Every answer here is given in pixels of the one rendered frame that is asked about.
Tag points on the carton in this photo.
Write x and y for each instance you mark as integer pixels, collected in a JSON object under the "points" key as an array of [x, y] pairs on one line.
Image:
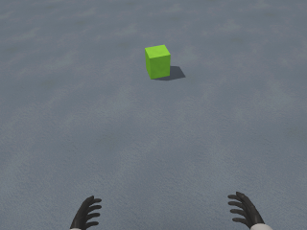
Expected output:
{"points": [[158, 61]]}

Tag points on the robot right hand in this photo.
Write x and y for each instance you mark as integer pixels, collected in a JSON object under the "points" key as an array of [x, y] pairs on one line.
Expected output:
{"points": [[249, 211]]}

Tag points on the robot left hand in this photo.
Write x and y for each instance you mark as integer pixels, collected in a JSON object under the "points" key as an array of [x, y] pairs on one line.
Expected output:
{"points": [[82, 216]]}

